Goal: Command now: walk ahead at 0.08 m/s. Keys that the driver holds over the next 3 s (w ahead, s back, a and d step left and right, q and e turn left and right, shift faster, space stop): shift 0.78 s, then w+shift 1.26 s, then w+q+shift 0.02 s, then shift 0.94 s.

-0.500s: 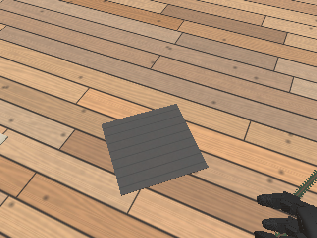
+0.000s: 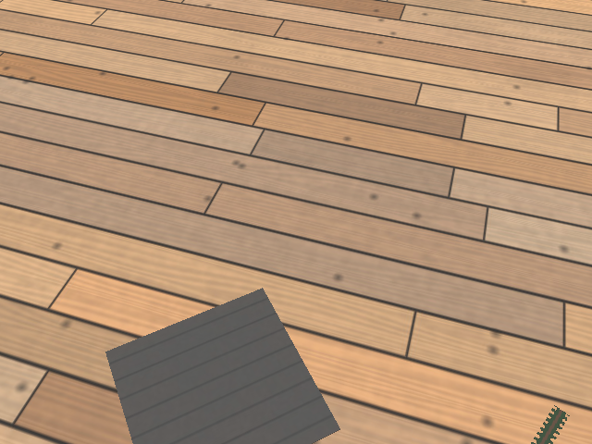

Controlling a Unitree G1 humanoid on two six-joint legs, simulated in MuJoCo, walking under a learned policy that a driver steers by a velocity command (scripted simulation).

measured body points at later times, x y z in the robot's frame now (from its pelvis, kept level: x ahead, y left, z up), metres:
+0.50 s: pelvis +0.03 -0.02 +0.00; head +0.05 -0.02 +0.45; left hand +0.16 +0.23 -0.13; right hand +0.08 -0.29 -0.15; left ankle -0.01 +0.10 -0.73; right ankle +0.08 -0.13 -0.73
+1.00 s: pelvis +0.07 -0.04 +0.01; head +0.06 -0.05 +0.46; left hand +0.17 +0.22 -0.12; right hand +0.03 -0.30 -0.14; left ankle -0.01 +0.10 -0.73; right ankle +0.09 -0.16 -0.70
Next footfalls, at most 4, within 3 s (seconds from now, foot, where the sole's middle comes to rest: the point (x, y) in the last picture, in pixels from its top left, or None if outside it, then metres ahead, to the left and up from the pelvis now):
1.54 left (293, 404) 0.60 0.02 -0.77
2.04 right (336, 245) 1.06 -0.13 -0.77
2.44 left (274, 166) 1.40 0.04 -0.77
2.78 right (348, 175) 1.34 -0.19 -0.77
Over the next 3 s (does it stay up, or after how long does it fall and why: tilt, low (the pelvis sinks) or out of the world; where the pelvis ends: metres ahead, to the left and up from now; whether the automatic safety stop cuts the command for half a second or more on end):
stays up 1.31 -0.06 0.00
